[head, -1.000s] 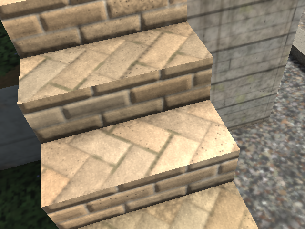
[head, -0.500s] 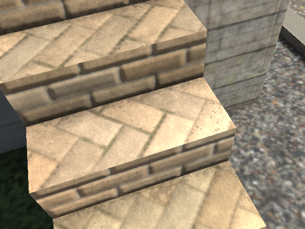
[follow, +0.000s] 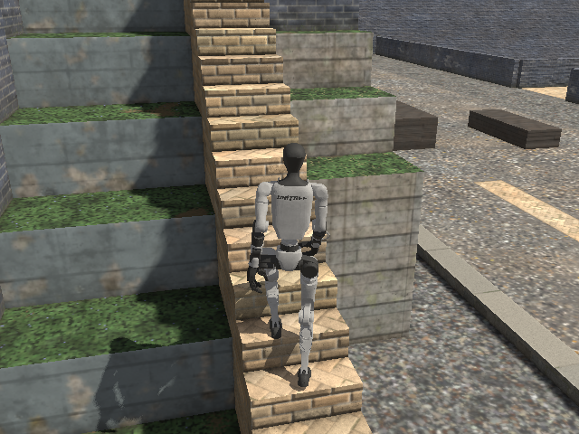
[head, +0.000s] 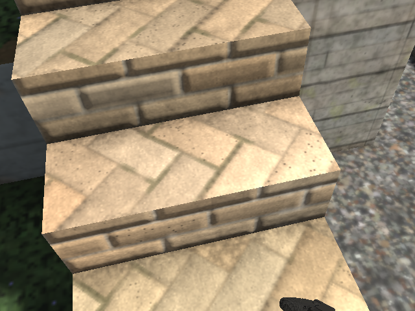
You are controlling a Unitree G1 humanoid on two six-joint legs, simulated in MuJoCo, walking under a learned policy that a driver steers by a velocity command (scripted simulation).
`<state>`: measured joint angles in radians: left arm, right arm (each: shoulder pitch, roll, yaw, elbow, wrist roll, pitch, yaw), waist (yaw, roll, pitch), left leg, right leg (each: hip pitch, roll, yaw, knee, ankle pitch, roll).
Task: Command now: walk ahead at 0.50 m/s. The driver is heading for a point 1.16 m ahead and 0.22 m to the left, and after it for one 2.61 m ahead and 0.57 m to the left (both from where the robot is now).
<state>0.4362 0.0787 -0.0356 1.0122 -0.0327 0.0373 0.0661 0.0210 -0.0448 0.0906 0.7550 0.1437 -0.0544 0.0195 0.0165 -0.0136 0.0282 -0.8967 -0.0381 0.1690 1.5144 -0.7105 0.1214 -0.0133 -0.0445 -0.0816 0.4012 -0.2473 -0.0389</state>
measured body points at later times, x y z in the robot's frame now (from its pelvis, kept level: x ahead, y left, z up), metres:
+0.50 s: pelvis -0.02 -0.04 -0.02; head -0.03 -0.05 +0.43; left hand -0.14 +0.12 -0.17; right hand +0.21 -0.17 -0.10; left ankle +0.01 +0.06 -0.50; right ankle -0.13 -0.10 -0.76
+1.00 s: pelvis +0.00 -0.06 +0.10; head +0.02 -0.07 +0.55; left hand +0.24 +0.13 +0.04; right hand +0.09 -0.29 -0.03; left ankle -0.02 +0.05 -0.57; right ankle +0.07 -0.18 -0.54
